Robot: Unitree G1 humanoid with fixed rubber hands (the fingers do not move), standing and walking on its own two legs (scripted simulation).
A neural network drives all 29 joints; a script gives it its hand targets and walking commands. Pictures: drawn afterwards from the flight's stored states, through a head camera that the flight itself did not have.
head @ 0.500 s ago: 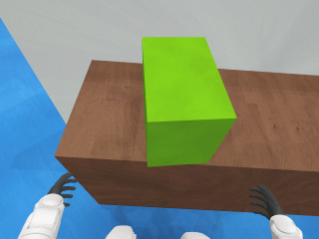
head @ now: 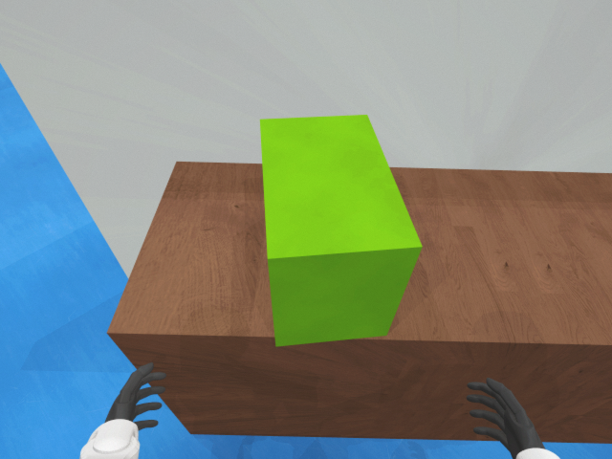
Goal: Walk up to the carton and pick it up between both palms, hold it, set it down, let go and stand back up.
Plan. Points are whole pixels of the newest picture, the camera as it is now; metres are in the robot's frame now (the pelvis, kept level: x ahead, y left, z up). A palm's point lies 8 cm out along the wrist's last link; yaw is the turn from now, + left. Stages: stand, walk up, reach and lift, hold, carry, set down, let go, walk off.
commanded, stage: reach and lift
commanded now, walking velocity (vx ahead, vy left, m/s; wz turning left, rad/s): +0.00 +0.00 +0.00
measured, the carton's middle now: (323, 226) +0.46 -0.01 +0.01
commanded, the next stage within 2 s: none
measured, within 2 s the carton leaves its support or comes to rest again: neither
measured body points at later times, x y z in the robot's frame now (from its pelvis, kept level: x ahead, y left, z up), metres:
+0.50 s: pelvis +0.02 +0.00 +0.01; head +0.00 +0.01 +0.45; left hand +0.19 +0.20 -0.04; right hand +0.20 -0.25 -0.03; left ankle +0.02 +0.15 -0.74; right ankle +0.00 -0.12 -0.74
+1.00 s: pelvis +0.04 +0.00 +0.00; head +0.01 +0.00 +0.45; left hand +0.21 +0.17 +0.00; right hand +0.22 -0.24 -0.01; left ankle +0.02 +0.15 -0.74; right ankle +0.00 -0.12 -0.74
